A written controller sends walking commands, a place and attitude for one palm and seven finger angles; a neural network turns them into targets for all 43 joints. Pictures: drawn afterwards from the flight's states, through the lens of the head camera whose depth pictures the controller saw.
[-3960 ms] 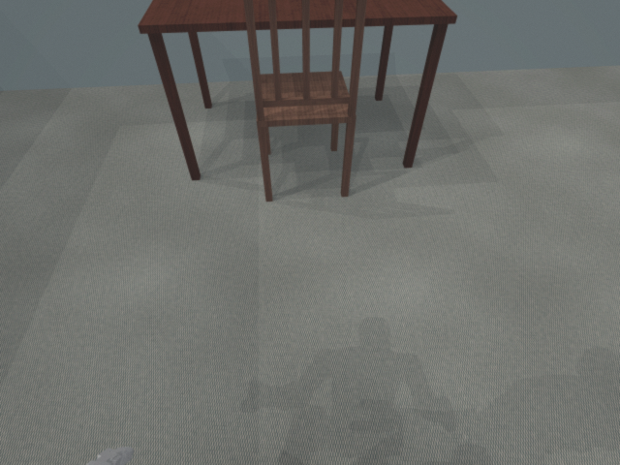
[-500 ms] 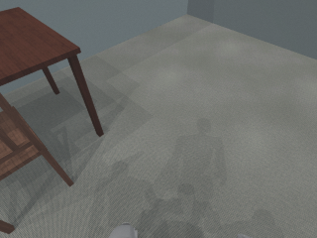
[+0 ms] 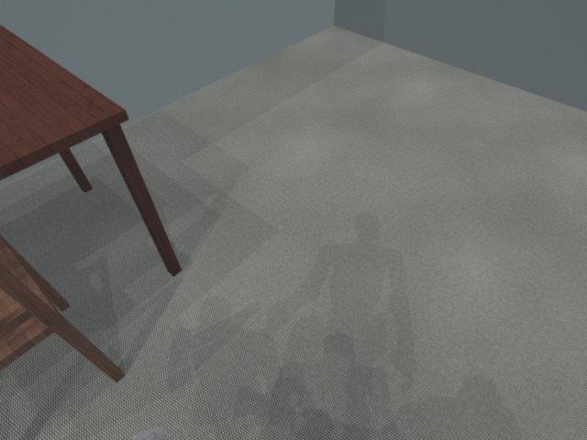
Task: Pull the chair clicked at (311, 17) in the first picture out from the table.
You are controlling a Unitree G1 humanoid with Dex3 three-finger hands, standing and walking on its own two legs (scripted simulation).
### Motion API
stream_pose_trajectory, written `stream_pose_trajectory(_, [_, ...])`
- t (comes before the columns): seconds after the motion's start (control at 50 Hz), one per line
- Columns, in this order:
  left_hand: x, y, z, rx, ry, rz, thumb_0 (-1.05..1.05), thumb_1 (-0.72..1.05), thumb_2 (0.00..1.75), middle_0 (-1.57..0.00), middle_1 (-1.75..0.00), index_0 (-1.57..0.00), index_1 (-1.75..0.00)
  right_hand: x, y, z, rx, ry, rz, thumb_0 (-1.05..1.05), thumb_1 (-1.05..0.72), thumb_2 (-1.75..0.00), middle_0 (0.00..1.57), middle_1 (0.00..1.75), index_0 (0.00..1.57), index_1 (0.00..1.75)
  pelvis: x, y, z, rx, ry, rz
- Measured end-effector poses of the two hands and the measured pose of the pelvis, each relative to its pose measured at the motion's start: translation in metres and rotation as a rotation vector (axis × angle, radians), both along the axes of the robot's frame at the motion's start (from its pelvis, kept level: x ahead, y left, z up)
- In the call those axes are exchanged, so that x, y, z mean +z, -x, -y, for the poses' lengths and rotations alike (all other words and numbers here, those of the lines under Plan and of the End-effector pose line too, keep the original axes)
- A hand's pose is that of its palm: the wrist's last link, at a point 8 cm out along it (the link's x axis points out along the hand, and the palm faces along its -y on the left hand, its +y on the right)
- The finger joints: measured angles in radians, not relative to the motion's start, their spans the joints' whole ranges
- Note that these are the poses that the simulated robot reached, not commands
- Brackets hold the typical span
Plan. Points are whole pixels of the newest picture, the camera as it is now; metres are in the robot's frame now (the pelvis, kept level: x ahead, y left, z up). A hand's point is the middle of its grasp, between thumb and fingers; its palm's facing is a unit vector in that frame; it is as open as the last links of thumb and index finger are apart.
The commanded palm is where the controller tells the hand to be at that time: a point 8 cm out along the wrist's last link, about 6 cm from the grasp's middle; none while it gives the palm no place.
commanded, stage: turn to face it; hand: left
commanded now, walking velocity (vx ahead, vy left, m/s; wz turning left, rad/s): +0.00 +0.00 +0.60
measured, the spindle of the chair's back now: out of the picture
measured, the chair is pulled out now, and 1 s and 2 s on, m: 0.00 0.00 0.00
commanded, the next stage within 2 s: take the last steps up to it in 1.22 s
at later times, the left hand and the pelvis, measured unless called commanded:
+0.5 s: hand out of the picture -0.04 +0.22 -0.19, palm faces +0.36 -0.90 -0.25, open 7.4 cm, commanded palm none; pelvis -0.01 +0.01 -0.02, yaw +19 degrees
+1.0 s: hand out of the picture +0.00 +0.22 -0.14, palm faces +0.53 -0.79 -0.31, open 7.4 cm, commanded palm none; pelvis +0.00 -0.02 -0.01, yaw +35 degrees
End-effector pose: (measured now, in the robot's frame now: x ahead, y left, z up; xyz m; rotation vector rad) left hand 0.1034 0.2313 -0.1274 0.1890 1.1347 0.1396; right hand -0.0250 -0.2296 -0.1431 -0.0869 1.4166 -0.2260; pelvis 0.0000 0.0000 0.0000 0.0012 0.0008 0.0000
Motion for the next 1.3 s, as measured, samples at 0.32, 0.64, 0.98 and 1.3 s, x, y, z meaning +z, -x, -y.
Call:
stream_pose_trajectory(0.32, [0.013,0.072,0.010,0.225,-0.042,-0.017,0.00,0.91,0.89,-0.20,-0.30,-0.20,-0.30,-0.002,-0.103,0.033,0.243,-0.017,0.079,0.01,-0.91,-0.90,0.20,0.30,0.20,0.30,0.004,0.002,0.024,0.217,-0.031,0.013])
stream_pose_trajectory(0.64, [-0.022,0.198,-0.054,0.487,0.007,-0.216,0.00,0.91,0.89,-0.20,-0.30,-0.20,-0.30,0.032,-0.213,-0.050,0.582,0.081,0.285,0.01,-0.90,-0.90,0.20,0.30,0.20,0.30,-0.006,0.016,-0.022,0.402,0.026,-0.013])
stream_pose_trajectory(0.98, [0.018,0.139,-0.031,0.550,-0.110,0.044,0.00,0.90,0.89,-0.20,-0.30,-0.20,-0.30,-0.013,-0.210,-0.039,0.654,-0.049,0.157,0.01,-0.90,-0.90,0.20,0.30,0.20,0.30,-0.009,0.003,0.013,0.596,-0.011,-0.006])
stream_pose_trajectory(1.3, [0.004,0.247,0.041,0.779,0.006,-0.123,0.00,0.90,0.89,-0.20,-0.30,-0.20,-0.30,0.005,-0.234,-0.066,0.851,-0.011,0.114,0.01,-0.91,-0.90,0.20,0.30,0.20,0.30,0.002,0.012,0.015,0.750,-0.028,-0.001])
